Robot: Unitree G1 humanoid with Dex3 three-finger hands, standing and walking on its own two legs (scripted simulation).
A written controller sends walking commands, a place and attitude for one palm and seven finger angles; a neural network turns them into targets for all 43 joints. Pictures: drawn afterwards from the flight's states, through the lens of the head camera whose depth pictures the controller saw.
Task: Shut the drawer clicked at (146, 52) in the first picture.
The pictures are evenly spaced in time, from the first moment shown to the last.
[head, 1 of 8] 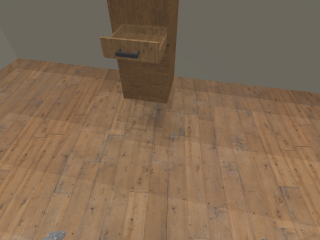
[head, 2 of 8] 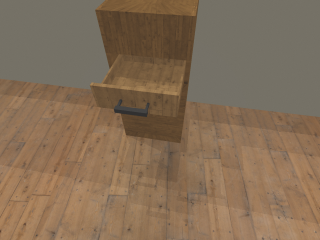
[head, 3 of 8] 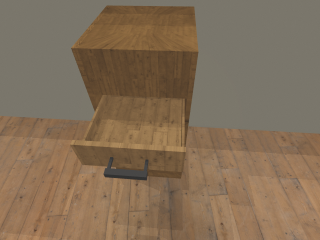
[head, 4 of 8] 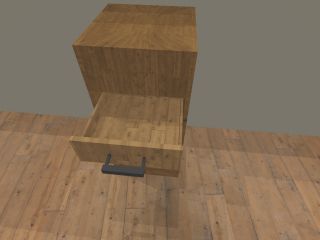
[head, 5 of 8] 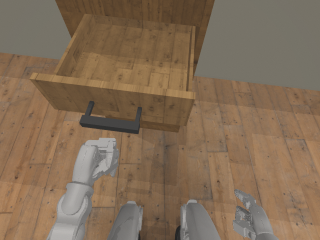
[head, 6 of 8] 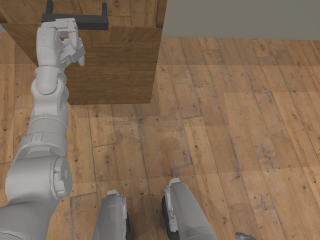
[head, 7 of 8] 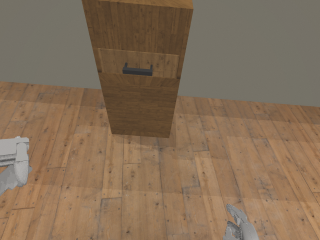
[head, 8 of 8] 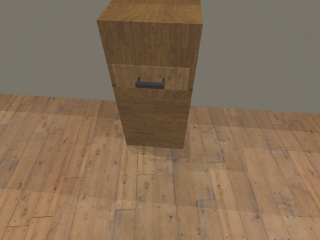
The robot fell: no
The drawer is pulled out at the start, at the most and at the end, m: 0.26 0.26 0.00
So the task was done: yes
